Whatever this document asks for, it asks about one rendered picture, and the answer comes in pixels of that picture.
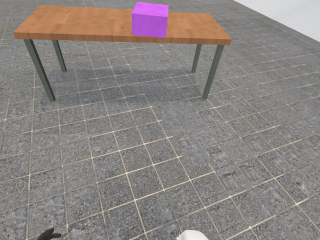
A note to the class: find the robot left hand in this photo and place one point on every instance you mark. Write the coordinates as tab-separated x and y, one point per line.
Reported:
48	235

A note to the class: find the carton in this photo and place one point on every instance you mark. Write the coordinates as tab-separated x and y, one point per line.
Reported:
150	19

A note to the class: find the right robot thigh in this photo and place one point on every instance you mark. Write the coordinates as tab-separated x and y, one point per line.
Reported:
191	235

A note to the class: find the table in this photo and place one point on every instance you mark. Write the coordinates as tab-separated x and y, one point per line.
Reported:
70	23

